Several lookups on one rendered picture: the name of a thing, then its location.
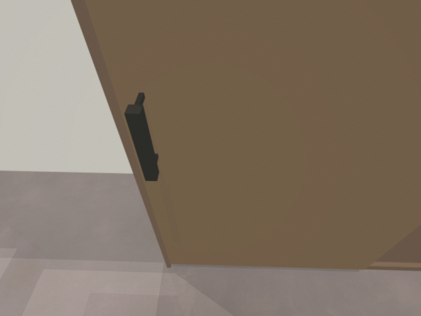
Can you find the wardrobe door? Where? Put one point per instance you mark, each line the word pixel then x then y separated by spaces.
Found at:
pixel 288 131
pixel 407 250

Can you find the handle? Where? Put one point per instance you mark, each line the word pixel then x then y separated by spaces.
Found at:
pixel 139 130

